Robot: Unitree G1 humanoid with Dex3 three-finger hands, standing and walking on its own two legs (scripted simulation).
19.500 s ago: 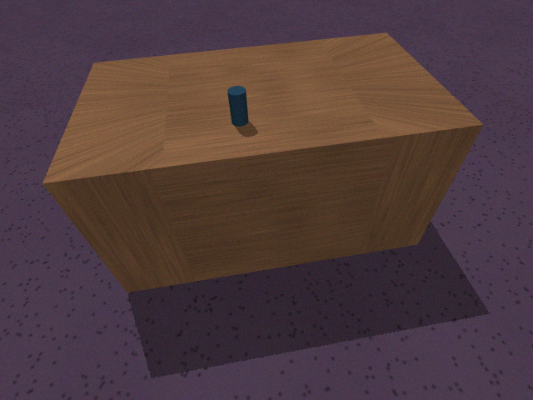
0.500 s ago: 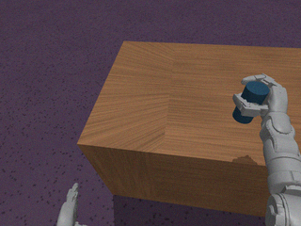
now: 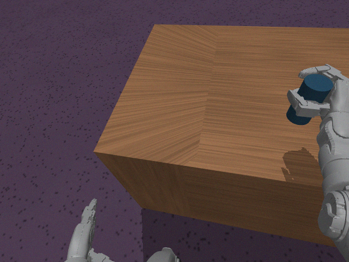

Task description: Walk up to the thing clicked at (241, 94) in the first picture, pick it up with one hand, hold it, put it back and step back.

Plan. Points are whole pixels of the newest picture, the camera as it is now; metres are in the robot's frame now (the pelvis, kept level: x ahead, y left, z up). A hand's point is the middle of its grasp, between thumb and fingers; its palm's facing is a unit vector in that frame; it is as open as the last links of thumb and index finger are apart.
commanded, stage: crouch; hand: right
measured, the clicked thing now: (307, 101) +0.48 -0.21 +0.08
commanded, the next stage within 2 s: lower in 0.26 s
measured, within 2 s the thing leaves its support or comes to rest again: rests again in 1.28 s
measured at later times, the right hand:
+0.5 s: hand (301, 95) +0.51 -0.21 +0.07, palm faces +0.21 +0.98 +0.00, open 7.5 cm
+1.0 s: hand (294, 108) +0.52 -0.21 +0.01, palm faces +0.21 +0.98 +0.00, open 7.5 cm
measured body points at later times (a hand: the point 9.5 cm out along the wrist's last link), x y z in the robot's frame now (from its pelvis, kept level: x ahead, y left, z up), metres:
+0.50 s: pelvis +0.00 +0.00 -0.02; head +0.10 -0.02 +0.42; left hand +0.15 +0.27 -0.05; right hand +0.49 -0.26 +0.07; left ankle +0.05 +0.13 -0.71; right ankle +0.00 -0.11 -0.71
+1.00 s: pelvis +0.00 +0.00 -0.04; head +0.13 -0.03 +0.39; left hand +0.15 +0.27 -0.06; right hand +0.50 -0.26 +0.01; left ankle +0.05 +0.13 -0.71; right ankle +0.00 -0.11 -0.71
